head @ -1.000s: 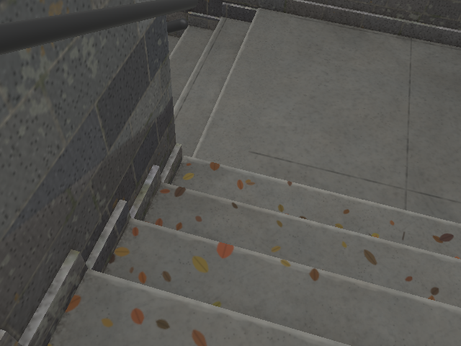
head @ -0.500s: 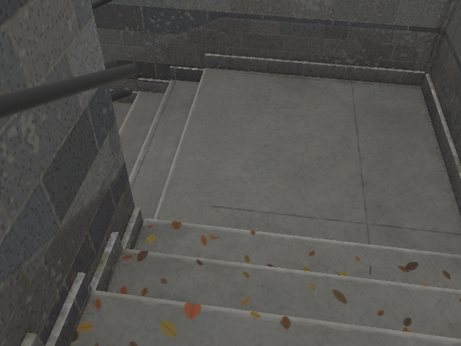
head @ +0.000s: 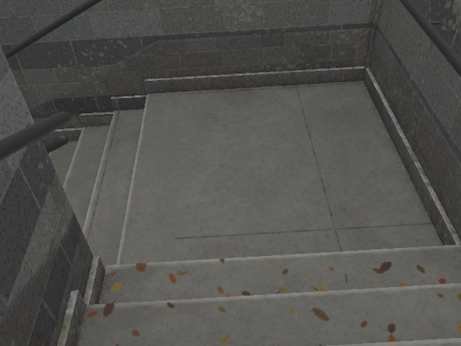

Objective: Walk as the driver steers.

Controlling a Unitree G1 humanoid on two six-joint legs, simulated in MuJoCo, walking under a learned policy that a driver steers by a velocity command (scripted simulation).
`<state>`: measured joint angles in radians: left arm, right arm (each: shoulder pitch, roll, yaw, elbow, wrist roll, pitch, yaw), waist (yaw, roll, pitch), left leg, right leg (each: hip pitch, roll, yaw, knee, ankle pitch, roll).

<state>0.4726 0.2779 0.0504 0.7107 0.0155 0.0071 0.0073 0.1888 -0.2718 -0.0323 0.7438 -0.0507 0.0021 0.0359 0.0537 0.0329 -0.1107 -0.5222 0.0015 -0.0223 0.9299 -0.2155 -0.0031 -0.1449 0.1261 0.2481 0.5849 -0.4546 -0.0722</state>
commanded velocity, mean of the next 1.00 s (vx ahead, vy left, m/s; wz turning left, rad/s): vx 0.48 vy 0.00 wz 0.36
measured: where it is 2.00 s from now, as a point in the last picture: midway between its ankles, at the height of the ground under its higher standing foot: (193, 322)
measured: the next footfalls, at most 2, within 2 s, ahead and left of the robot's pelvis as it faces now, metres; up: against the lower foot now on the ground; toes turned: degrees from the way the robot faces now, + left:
left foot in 0.04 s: +0.04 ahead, +0.12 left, +0.00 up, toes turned -1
right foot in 0.42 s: +0.31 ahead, -0.05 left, -0.15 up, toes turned +9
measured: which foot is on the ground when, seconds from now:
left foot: up 0.00-0.02, down 0.04-0.42, up 0.44-0.90, down 0.92-1.00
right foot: down 0.00-0.04, up 0.06-0.40, down 0.42-0.92, up 0.94-1.00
